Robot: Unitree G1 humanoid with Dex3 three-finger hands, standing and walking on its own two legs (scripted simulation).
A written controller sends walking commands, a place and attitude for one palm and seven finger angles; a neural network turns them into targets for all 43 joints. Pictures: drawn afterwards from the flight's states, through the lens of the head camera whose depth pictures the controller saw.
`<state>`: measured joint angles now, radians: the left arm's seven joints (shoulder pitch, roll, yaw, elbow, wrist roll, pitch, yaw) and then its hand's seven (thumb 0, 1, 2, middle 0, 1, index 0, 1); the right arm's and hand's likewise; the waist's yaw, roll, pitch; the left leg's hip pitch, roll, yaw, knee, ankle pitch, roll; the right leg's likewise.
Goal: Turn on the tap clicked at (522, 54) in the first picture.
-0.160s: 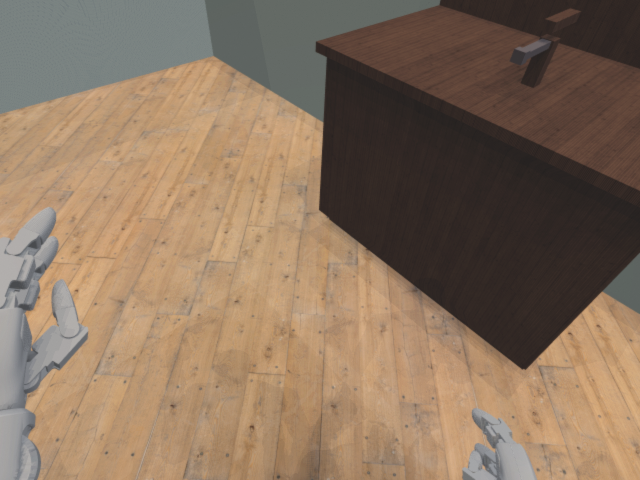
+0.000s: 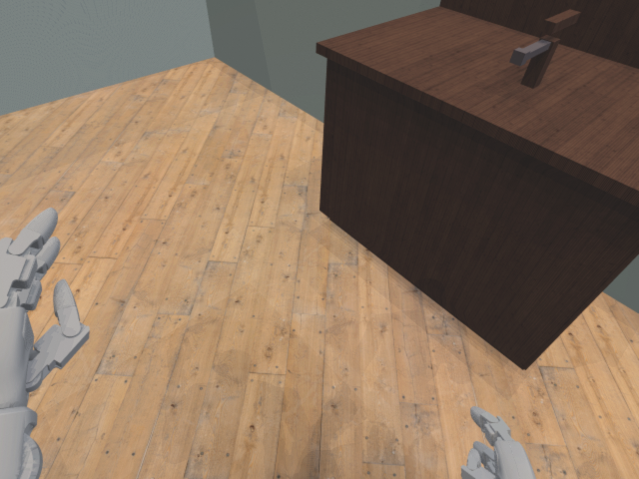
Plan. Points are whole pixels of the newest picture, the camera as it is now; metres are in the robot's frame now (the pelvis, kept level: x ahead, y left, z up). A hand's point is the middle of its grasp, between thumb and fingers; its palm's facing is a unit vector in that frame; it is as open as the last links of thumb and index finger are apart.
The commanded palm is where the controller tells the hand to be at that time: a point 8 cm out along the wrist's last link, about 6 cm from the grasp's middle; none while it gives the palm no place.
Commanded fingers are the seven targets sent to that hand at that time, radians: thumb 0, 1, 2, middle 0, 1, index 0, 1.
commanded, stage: stand and wait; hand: left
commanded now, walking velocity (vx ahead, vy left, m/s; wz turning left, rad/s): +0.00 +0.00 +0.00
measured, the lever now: (519, 56) +0.98 -0.39 +0.14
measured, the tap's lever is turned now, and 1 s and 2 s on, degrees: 0 0 0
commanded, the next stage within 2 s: look at it before walking up in 0.10 s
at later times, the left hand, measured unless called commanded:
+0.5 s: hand (78, 333) +0.21 +0.25 +0.15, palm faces +0.41 -0.83 -0.37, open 7.4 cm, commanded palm +0.15 +0.29 +0.18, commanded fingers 0.00 0.90 0.90 -0.20 -0.30 -0.20 -0.30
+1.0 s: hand (79, 281) +0.26 +0.27 +0.16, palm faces +0.53 -0.68 -0.50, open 7.4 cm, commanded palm +0.20 +0.30 +0.18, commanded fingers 0.00 0.90 0.90 -0.20 -0.30 -0.20 -0.30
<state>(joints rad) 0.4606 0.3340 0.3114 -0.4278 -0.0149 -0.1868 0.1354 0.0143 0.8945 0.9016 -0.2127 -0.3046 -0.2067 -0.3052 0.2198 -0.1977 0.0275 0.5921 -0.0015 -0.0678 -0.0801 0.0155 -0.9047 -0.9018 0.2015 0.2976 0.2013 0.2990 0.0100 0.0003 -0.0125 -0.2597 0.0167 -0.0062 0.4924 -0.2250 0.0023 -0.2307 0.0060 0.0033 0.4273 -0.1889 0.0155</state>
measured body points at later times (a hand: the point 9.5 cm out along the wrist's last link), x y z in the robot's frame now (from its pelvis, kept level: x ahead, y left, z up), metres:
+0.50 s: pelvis +0.00 +0.00 +0.00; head +0.00 +0.01 +0.45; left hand +0.18 +0.29 +0.17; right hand +0.16 -0.23 -0.08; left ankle +0.02 +0.11 -0.74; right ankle +0.02 -0.13 -0.74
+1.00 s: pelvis +0.11 -0.01 -0.02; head +0.12 -0.02 +0.43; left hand +0.23 +0.30 +0.19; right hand +0.29 -0.19 -0.13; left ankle +0.03 +0.11 -0.72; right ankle +0.17 -0.10 -0.74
